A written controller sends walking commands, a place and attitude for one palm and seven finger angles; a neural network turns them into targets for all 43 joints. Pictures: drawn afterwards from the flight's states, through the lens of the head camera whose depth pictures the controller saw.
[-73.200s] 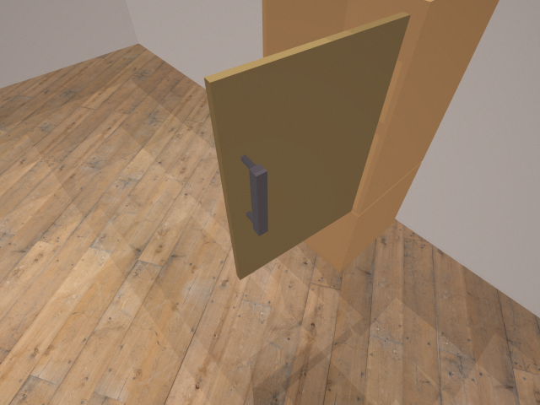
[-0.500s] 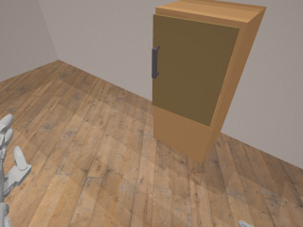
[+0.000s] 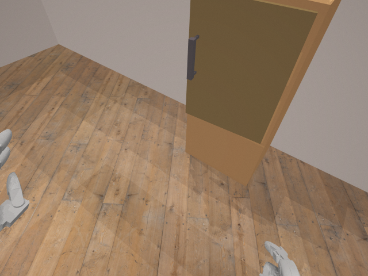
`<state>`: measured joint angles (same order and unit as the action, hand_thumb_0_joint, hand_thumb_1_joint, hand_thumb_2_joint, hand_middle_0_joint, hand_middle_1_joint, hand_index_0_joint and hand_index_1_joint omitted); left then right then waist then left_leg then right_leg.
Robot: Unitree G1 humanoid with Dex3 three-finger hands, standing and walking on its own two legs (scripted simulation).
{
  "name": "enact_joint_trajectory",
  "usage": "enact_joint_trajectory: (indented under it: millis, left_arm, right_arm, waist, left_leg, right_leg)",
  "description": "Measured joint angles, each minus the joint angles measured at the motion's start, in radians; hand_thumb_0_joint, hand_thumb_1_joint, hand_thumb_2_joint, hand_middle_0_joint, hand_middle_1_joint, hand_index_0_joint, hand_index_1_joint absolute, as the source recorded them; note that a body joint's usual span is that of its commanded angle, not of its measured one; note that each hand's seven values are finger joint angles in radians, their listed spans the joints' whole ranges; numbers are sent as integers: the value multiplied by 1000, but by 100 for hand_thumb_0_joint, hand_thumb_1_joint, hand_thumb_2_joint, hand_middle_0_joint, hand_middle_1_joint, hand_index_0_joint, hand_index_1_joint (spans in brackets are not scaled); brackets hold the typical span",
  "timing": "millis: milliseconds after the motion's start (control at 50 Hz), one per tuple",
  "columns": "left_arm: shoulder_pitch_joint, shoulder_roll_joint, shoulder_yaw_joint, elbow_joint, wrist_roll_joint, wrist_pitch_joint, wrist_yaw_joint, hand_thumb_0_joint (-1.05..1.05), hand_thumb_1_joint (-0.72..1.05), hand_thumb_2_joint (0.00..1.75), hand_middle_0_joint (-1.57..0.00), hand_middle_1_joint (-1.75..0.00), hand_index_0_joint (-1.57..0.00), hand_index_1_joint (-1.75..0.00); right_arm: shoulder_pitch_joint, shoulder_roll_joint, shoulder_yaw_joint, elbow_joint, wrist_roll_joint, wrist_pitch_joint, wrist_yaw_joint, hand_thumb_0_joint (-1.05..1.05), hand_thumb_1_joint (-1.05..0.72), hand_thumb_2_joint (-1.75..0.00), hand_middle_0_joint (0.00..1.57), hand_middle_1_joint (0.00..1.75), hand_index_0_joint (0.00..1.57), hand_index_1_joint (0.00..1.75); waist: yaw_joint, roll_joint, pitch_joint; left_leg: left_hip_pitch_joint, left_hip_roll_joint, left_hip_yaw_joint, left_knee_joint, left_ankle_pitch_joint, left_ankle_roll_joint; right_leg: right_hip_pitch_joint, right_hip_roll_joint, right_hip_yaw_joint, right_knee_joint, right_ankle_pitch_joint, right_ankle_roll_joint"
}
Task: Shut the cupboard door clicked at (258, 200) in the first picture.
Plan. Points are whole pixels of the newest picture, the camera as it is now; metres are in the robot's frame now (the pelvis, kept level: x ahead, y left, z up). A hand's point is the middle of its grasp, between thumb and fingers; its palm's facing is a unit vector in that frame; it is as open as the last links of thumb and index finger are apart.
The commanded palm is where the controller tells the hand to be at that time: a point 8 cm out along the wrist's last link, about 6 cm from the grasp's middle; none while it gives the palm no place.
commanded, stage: stop stepping back and stand still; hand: left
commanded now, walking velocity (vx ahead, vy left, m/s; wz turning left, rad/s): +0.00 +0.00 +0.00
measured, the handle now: (193, 58) +0.94 +0.02 +0.01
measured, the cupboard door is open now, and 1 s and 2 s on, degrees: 5 5 5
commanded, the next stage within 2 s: let the arm hang, fingers relaxed in 0.16 s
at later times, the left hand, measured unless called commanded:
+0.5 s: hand out of the picture +0.08 +0.22 -0.13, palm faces -0.04 -0.96 -0.26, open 7.4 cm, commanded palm none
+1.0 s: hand out of the picture -0.11 +0.21 -0.16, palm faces +0.03 -0.97 -0.23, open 7.3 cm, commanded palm none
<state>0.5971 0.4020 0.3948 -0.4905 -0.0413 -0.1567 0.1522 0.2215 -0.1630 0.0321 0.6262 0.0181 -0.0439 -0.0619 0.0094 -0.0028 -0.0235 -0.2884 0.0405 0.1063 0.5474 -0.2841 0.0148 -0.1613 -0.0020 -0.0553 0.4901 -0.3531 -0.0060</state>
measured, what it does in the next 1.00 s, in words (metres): shifts its weight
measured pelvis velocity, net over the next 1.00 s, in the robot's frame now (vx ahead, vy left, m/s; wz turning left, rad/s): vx -0.05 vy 0.03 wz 0.00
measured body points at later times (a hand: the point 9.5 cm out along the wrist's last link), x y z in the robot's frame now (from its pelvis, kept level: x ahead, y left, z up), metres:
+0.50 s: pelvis -0.04 +0.02 +0.00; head -0.03 +0.01 +0.45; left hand +0.08 +0.27 -0.11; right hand +0.09 -0.24 -0.12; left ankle +0.00 +0.10 -0.73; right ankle -0.06 -0.11 -0.73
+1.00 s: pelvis -0.05 +0.03 +0.01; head -0.05 +0.02 +0.46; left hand -0.11 +0.26 -0.14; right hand -0.07 -0.19 -0.16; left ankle +0.00 +0.10 -0.73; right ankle -0.06 -0.11 -0.73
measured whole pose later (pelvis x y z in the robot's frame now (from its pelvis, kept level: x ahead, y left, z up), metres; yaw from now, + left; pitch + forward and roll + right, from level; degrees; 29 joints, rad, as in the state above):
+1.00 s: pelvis -0.05 +0.03 +0.01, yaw +0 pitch -2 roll +0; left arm 0.38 0.17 0.01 1.14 0.02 0.02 0.03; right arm 0.31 -0.16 -0.01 1.11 -0.01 0.02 -0.02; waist 0.00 0.04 0.03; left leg -0.24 -0.01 0.13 0.40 -0.14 0.06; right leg -0.15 -0.04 -0.04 0.42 -0.24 0.02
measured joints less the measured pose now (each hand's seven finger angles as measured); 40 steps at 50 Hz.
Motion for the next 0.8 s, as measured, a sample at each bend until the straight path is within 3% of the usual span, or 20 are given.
enact_joint_trajectory:
  millis: [100, 260, 300, 340, 420, 540, 620, 800]
  left_arm:
    - [-59, 7, 7, -3, 3, 4, 8, 1, 89, 90, -21, -30, -22, -30]
    - [-38, 27, 26, 8, -4, -16, 4, 1, 89, 90, -21, -30, -21, -30]
    - [-109, 36, -52, 147, 25, -9, -37, 0, 89, 90, -20, -30, -21, -30]
    - [-206, 9, -160, 373, 46, 67, -89, 0, 90, 90, -20, -30, -21, -30]
    - [-308, -88, -322, 832, 66, 185, -149, 0, 90, 90, -19, -30, -20, -30]
    - [-285, -206, -430, 1234, 65, 222, -160, 1, 91, 90, -20, -30, -20, -30]
    - [-258, -196, -396, 1383, 60, 213, -137, -1, 98, 90, -20, -30, -21, -30]
    - [-191, -209, -393, 1582, 61, 190, -141, 0, 94, 90, -20, -30, -20, -30]
  right_arm:
    - [-8, -15, -10, -4, 1, 6, -10, 1, -90, -90, 21, 30, 20, 30]
    - [-16, -35, -26, -43, 8, 11, -5, 1, -90, -90, 20, 30, 20, 30]
    - [-17, -72, -35, -4, 6, -22, 32, 1, -90, -90, 20, 30, 20, 30]
    - [-37, -124, -38, 50, -7, -15, 60, 1, -90, -90, 20, 30, 20, 30]
    - [-71, -170, -35, 128, -27, 21, 73, 1, -90, -90, 20, 30, 20, 30]
    - [-17, -110, -12, 225, -42, 57, 74, 1, -91, -90, 20, 30, 20, 30]
    - [43, -55, -6, 311, -42, 79, 69, 1, -91, -90, 20, 30, 20, 30]
    - [101, -24, -33, 430, -33, 82, 46, 1, -91, -90, 20, 30, 20, 30]
  waist:
    - [-4, -14, 1]
    - [-39, -1, -26]
    - [-21, 20, -34]
    - [-3, 56, -43]
    - [-15, 93, -27]
    - [-29, -4, 40]
    - [-13, -52, 63]
    - [-3, 11, 77]
  left_leg:
    - [13, -3, 1, 0, -3, 3]
    - [1, 3, 5, -9, 12, 9]
    - [-26, -3, -1, 9, 15, 14]
    - [-51, -11, -2, 31, 14, 24]
    - [-66, -29, 5, 39, 25, 41]
    - [-19, -42, 8, -12, 64, 37]
    - [-3, -34, -12, -47, 89, 30]
    - [28, -37, -7, -108, 126, 40]
  right_leg:
    - [13, -3, 1, 0, -1, 4]
    - [9, 4, 6, -32, 27, 8]
    - [-17, -3, -3, -7, 26, 12]
    - [-45, -14, -6, 25, 17, 20]
    - [-75, -34, 0, 67, 11, 31]
    - [-48, -44, 1, 61, 23, 26]
    - [-18, -31, -19, 8, 54, 17]
    - [20, -29, -15, -77, 108, 22]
